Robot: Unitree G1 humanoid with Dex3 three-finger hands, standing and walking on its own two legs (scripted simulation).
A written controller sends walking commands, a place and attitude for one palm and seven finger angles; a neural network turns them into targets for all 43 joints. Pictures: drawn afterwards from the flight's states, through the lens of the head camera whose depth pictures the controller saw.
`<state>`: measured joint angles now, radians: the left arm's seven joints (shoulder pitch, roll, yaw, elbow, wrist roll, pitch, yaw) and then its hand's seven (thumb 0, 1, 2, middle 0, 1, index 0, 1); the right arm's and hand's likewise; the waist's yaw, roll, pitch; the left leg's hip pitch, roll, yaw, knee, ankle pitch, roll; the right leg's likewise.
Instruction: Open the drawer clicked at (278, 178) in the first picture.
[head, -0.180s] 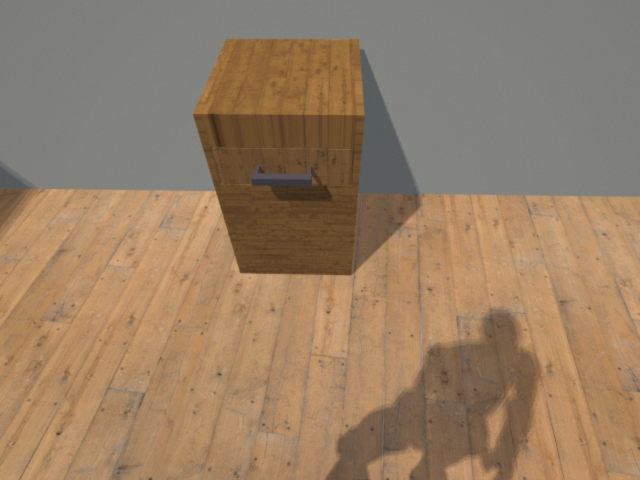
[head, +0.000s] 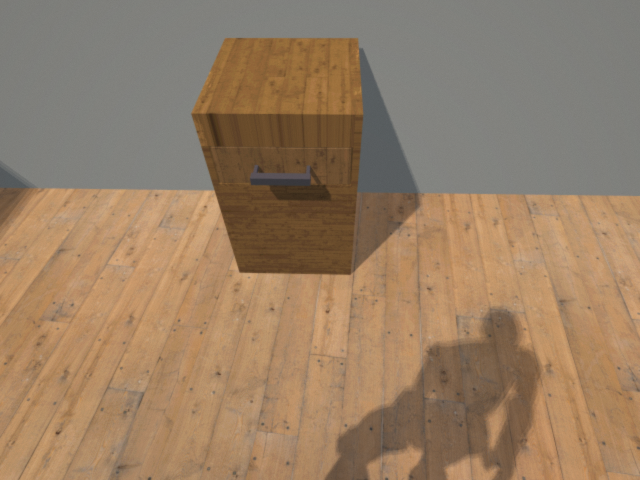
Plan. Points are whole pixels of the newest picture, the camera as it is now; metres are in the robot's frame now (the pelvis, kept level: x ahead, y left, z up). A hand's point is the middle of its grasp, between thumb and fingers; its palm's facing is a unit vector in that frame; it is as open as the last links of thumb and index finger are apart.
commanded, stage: stand and wait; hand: left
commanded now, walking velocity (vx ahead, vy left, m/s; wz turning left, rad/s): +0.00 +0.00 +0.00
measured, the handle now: (281, 174) +0.90 +0.16 -0.24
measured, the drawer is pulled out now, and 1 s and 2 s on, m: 0.00 0.00 0.00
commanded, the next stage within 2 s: look at it before walking up in 0.10 s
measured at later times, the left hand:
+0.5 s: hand out of the picture +0.00 +0.16 -0.17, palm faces +0.04 -0.98 -0.21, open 7.4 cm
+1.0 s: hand out of the picture -0.01 +0.15 -0.18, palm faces +0.08 -0.98 -0.17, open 7.4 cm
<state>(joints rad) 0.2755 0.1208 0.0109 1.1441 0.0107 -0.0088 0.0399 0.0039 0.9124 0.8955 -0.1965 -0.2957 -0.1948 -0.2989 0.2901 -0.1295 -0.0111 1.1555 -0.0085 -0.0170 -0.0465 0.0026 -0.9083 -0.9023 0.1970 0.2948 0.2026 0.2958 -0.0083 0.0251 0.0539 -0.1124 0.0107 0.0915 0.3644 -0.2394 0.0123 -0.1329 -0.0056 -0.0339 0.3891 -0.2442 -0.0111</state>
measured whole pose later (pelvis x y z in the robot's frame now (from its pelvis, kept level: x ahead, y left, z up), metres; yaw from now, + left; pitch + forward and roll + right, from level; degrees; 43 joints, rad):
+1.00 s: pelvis +0.02 -0.01 -0.01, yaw +1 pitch -1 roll -1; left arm 0.34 0.12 0.04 1.13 0.02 0.00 0.03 0.00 0.91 0.90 -0.20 -0.30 -0.20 -0.30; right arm 0.35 -0.13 -0.03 1.16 -0.02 0.01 -0.03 0.00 -0.91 -0.90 0.20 0.29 0.20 0.30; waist -0.01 0.03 0.02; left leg -0.17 0.05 0.06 0.54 -0.35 0.01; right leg -0.14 0.03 -0.06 0.47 -0.32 -0.04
